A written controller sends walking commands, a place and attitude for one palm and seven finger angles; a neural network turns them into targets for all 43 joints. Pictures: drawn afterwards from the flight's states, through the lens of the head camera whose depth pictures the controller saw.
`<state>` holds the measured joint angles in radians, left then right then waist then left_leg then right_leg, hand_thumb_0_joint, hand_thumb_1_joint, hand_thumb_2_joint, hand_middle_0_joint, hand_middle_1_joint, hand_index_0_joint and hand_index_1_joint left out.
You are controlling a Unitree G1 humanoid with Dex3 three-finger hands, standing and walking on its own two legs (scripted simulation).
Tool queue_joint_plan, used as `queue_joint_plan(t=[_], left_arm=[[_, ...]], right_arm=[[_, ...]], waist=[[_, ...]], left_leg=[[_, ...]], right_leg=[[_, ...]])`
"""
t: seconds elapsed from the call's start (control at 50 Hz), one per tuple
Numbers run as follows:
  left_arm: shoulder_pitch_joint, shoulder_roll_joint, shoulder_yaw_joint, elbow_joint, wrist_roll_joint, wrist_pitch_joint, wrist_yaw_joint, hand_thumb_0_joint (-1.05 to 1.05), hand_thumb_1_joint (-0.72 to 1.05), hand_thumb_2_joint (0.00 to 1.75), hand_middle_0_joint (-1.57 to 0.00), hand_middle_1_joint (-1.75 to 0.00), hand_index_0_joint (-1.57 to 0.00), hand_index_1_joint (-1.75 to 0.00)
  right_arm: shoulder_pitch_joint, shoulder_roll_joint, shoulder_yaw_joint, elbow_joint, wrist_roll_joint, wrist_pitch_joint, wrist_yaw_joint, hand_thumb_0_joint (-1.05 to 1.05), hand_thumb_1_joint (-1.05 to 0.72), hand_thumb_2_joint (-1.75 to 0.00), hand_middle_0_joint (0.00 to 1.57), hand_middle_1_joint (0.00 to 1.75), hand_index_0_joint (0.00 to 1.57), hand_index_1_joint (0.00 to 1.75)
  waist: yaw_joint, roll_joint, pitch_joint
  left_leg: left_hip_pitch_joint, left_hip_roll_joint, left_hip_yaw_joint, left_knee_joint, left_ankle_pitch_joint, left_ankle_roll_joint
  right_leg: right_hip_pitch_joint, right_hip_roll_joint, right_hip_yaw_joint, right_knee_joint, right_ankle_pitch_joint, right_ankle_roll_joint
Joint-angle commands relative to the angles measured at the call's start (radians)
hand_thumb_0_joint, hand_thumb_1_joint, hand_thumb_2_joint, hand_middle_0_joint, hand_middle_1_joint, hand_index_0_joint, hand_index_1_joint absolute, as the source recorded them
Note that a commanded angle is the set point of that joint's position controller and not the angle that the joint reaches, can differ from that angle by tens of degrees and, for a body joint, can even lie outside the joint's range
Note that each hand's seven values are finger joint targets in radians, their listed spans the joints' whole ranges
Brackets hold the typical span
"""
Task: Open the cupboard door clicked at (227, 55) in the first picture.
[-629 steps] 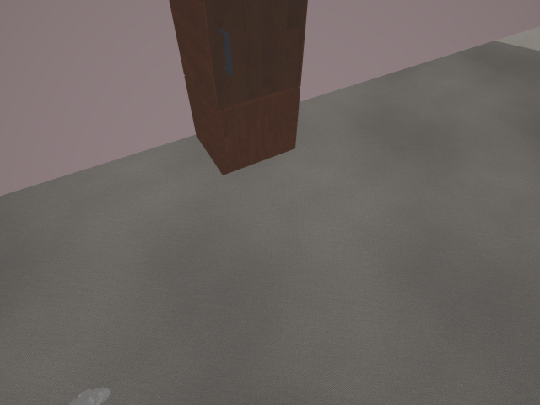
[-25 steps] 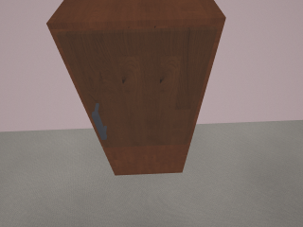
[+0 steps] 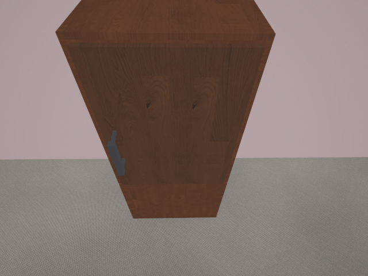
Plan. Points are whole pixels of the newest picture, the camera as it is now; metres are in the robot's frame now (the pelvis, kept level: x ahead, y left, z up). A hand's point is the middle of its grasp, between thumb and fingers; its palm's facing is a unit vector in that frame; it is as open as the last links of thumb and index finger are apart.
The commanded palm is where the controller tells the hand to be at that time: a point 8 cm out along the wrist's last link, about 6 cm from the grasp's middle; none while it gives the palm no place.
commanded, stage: come to a stop and stand still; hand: left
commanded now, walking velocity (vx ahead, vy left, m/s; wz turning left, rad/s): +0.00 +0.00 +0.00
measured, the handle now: (118, 154) +0.47 +0.24 -0.10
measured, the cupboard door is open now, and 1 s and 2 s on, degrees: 0 0 0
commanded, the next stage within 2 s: look again from close up in 0.08 s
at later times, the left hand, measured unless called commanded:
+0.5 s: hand out of the picture +0.02 +0.19 -0.17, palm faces +0.01 -0.97 -0.23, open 7.4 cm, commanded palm none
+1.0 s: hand out of the picture -0.01 +0.18 -0.18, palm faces +0.01 -0.97 -0.23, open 7.4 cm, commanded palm none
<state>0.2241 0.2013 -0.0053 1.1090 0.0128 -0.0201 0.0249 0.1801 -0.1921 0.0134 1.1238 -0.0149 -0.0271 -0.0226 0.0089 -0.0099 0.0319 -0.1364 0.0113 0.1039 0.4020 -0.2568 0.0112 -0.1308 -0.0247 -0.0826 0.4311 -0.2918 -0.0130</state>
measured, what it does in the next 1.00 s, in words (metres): stands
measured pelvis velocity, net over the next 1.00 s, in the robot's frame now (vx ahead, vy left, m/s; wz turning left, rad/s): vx -0.03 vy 0.01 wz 0.01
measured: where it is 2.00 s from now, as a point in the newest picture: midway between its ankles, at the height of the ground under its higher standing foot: outside the picture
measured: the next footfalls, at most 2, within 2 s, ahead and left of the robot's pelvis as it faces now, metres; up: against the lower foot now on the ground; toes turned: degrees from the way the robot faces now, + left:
none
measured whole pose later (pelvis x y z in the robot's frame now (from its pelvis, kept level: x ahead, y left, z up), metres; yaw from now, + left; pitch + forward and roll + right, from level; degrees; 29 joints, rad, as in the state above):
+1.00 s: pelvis -0.03 +0.01 -0.01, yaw +0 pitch -3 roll +0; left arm 0.26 0.16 -0.02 1.08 0.01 -0.02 0.04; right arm 0.22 -0.19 0.00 1.04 -0.01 -0.02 -0.02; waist -0.01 0.02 0.05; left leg -0.19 0.02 0.10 0.51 -0.27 0.02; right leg -0.17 -0.03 -0.09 0.51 -0.30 -0.01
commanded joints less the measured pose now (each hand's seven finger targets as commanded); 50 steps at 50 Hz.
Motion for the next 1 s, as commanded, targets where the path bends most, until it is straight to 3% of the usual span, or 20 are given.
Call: queue_joint_plan(t=[0.0, 0.08, 0.76, 0.78, 0.8, 0.82, 0.84, 0.86, 0.88, 0.92, 0.98], left_arm=[[0.036, 0.136, 0.028, -0.039, 0.004, -0.015, 0.01, 0.0, 0.9, 0.9, -0.2, -0.3, -0.2, -0.3], [0.032, 0.137, 0.026, -0.036, 0.002, -0.012, 0.008, 0.0, 0.9, 0.9, -0.2, -0.3, -0.2, -0.3], [0.032, 0.142, 0.026, -0.028, 0.0, -0.016, 0.005, 0.0, 0.9, 0.9, -0.2, -0.3, -0.2, -0.3], [0.13, 0.081, 0.013, 0.003, 0.01, -0.03, 0.053, 0.0, 0.9, 0.9, -0.2, -0.3, -0.2, -0.3], [0.127, 0.135, 0.018, -0.009, 0.008, -0.045, 0.048, 0.0, 0.9, 0.9, -0.2, -0.3, -0.2, -0.3], [0.14, 0.132, 0.017, -0.033, 0.002, -0.045, 0.043, 0.0, 0.9, 0.9, -0.2, -0.3, -0.2, -0.3], [0.123, 0.111, 0.012, -0.043, -0.003, -0.043, 0.039, 0.0, 0.9, 0.9, -0.2, -0.3, -0.2, -0.3], [0.122, 0.103, 0.012, -0.053, -0.005, -0.037, 0.036, 0.0, 0.9, 0.9, -0.2, -0.3, -0.2, -0.3], [0.113, 0.095, 0.012, -0.059, -0.005, -0.031, 0.035, 0.0, 0.9, 0.9, -0.2, -0.3, -0.2, -0.3], [0.091, 0.078, 0.008, -0.072, -0.002, -0.013, 0.032, 0.0, 0.9, 0.9, -0.2, -0.3, -0.2, -0.3], [0.08, 0.067, 0.004, -0.076, -0.002, 0.003, 0.021, 0.0, 0.9, 0.9, -0.2, -0.3, -0.2, -0.3]], right_arm=[[0.04, -0.119, -0.025, -0.029, 0.0, -0.012, -0.009, 0.0, -0.9, -0.9, 0.2, 0.3, 0.2, 0.3], [0.032, -0.127, -0.023, -0.029, 0.0, -0.01, -0.008, 0.0, -0.9, -0.9, 0.2, 0.3, 0.2, 0.3], [0.042, -0.132, -0.024, -0.01, 0.0, -0.01, -0.008, 0.0, -0.9, -0.9, 0.2, 0.3, 0.2, 0.3], [0.02, -0.11, -0.025, -0.073, 0.01, -0.014, -0.002, 0.0, -0.9, -0.9, 0.2, 0.3, 0.2, 0.3], [0.038, -0.081, -0.016, -0.099, 0.007, -0.01, 0.003, 0.0, -0.9, -0.9, 0.2, 0.3, 0.2, 0.3], [0.115, -0.063, -0.019, -0.096, 0.001, -0.012, 0.004, 0.0, -0.9, -0.9, 0.2, 0.3, 0.2, 0.3], [0.135, -0.074, -0.023, -0.098, 0.0, -0.01, 0.0, 0.0, -0.9, -0.9, 0.2, 0.3, 0.2, 0.3], [0.131, -0.082, -0.026, -0.106, 0.003, -0.006, -0.004, 0.0, -0.9, -0.9, 0.2, 0.3, 0.2, 0.3], [0.132, -0.091, -0.028, -0.11, 0.004, -0.002, -0.006, 0.0, -0.9, -0.9, 0.2, 0.3, 0.2, 0.3], [0.125, -0.095, -0.03, -0.115, 0.0, 0.004, -0.008, 0.0, -0.9, -0.9, 0.2, 0.3, 0.2, 0.3], [0.087, -0.083, -0.026, -0.13, 0.001, 0.015, -0.003, 0.0, -0.9, -0.9, 0.2, 0.3, 0.2, 0.3]], waist=[[-0.002, 0.007, -0.035], [0.0, 0.005, -0.012], [0.0, 0.008, -0.018], [0.005, 0.044, 0.018], [-0.022, 0.08, -0.013], [-0.03, 0.024, -0.131], [-0.034, -0.01, -0.2], [-0.027, -0.033, -0.205], [-0.028, -0.055, -0.178], [-0.022, 0.001, -0.073], [-0.012, -0.009, 0.071]], left_leg=[[0.03, 0.117, -0.105, -0.044, 0.302, 0.023], [0.02, 0.117, -0.107, -0.059, 0.25, 0.021], [0.021, 0.119, -0.114, -0.078, 0.222, 0.015], [-0.061, 0.115, -0.056, 0.155, 0.341, -0.012], [-0.079, 0.086, -0.05, 0.139, 0.335, -0.015], [-0.047, 0.079, -0.056, 0.111, 0.269, -0.003], [-0.021, 0.079, -0.065, 0.109, 0.316, 0.004], [-0.008, 0.088, -0.071, 0.108, 0.352, 0.008], [-0.006, 0.099, -0.08, 0.101, 0.372, 0.011], [-0.02, 0.115, -0.099, 0.073, 0.399, 0.017], [-0.103, 0.104, -0.126, -0.005, 0.116, 0.026]], right_leg=[[0.0, -0.111, 0.095, -0.053, 0.359, -0.025], [-0.015, -0.113, 0.1, -0.071, 0.306, -0.025], [-0.009, -0.113, 0.109, -0.1, 0.274, -0.028], [-0.038, -0.162, 0.159, -0.055, 0.685, 0.016], [0.031, -0.193, 0.13, 0.001, 0.929, -0.011], [0.097, -0.183, 0.128, 0.063, 0.948, -0.039], [0.136, -0.165, 0.102, 0.09, 0.919, -0.043], [0.123, -0.152, 0.091, 0.091, 0.846, -0.04], [0.09, -0.14, 0.083, 0.086, 0.745, -0.04], [0.003, -0.112, 0.071, 0.067, 0.466, -0.035], [-0.095, -0.091, 0.095, -0.023, 0.1, -0.029]])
